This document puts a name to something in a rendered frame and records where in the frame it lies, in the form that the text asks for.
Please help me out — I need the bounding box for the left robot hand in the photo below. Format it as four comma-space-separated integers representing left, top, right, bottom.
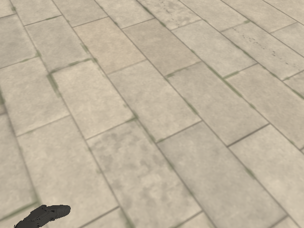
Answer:
14, 204, 71, 228

